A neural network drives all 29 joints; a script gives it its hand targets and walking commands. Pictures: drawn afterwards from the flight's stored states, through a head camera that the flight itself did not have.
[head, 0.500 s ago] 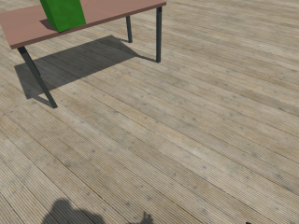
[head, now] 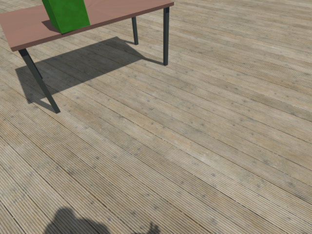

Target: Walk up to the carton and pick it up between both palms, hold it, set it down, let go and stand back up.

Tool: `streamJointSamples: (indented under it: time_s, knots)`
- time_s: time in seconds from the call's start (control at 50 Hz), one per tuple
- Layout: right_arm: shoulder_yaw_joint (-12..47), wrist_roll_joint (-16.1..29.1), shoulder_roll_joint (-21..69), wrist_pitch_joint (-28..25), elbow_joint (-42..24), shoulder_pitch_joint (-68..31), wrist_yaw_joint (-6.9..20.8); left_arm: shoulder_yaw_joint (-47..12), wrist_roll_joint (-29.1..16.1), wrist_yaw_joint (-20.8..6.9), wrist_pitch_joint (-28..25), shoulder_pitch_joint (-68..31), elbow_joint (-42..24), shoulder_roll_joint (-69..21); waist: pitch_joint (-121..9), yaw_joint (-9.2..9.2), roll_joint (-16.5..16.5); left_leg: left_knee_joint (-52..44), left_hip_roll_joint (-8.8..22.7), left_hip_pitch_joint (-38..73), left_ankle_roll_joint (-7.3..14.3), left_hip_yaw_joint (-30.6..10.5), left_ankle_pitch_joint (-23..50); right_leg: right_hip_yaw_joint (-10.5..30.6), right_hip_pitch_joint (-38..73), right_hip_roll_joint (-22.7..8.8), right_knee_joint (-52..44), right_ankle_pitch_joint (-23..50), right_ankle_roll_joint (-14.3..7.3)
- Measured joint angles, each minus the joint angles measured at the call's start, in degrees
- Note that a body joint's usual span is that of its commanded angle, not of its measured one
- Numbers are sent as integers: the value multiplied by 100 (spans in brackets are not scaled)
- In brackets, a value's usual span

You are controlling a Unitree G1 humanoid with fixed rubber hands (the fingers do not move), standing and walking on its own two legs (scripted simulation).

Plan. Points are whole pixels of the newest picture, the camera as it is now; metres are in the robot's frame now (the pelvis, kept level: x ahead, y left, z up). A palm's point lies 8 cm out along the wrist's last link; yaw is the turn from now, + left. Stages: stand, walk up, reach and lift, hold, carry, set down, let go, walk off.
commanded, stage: stand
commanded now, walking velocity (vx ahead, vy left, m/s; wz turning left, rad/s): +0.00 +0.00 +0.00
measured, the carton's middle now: (65, 8) +1.53 +0.71 +0.01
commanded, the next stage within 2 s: walk up in 0.64 s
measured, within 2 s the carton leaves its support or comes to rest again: neither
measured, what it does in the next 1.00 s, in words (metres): lifts its left foot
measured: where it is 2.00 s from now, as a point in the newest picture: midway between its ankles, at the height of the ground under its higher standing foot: (123, 195)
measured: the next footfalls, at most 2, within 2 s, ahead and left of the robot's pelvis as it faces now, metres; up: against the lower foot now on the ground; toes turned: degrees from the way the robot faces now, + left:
left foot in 1.22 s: +0.17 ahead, +0.28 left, +0.00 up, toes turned +18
right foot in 1.70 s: +0.53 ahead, +0.14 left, +0.00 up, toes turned +17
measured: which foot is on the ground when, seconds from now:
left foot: down 0.00-0.84, up 0.86-1.00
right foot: down 0.00-1.00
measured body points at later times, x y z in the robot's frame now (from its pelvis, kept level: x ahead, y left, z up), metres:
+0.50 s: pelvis +0.00 +0.00 +0.00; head +0.01 +0.00 +0.45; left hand +0.08 +0.27 -0.12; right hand +0.09 -0.26 -0.12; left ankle +0.02 +0.12 -0.74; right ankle +0.01 -0.12 -0.74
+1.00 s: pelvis +0.02 +0.02 +0.01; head +0.01 +0.02 +0.46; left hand +0.05 +0.31 -0.10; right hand +0.12 -0.25 -0.10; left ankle +0.04 +0.16 -0.67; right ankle +0.01 -0.12 -0.73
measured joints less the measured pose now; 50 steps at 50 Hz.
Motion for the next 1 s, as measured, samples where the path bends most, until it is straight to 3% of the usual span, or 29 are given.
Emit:
streamJointSamples:
  time_s: [0.84, 0.9, 0.94, 1.0]
  knots:
    - [7, 9, 2, -5, 171, 19, -23, -3, -8, 25, -6, 48, 140, -1, 0, 0, 0, -85, 0, 52, -3, -4, 33, -2, 53, 0, -85, 32, 1]
    - [-136, -143, 5, 84, 78, 259, 146, 111, 303, 9, -91, 59, -1, 39, -127, -58, -9, 915, -62, -444, 105, -23, -1082, -253, 55, -99, 63, -517, -205]
    - [-211, -277, -39, 177, 7, 358, 268, 192, 406, 77, -221, 71, -3, 97, -141, 54, -101, 1965, -54, -972, 45, 136, -1065, -354, 172, -273, -58, -476, -324]
    - [-362, -285, -213, 161, -101, 401, 424, 253, 448, 140, -349, 179, 181, 143, -140, 162, -60, 2662, 146, -1557, -48, 130, -621, -505, 508, -487, -438, -349, -262]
